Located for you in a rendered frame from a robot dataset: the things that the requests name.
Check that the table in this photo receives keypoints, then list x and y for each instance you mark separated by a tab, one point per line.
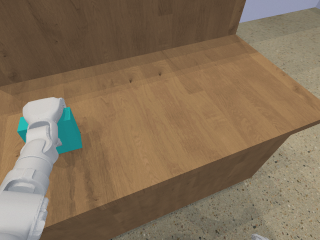
172	106

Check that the left robot forearm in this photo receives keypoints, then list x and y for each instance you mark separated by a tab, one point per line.
35	163

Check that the left robot hand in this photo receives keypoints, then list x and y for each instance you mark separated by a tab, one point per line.
47	108

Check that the left robot upper arm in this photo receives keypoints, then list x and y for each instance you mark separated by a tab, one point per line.
22	215

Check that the sponge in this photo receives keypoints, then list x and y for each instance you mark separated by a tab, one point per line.
68	132

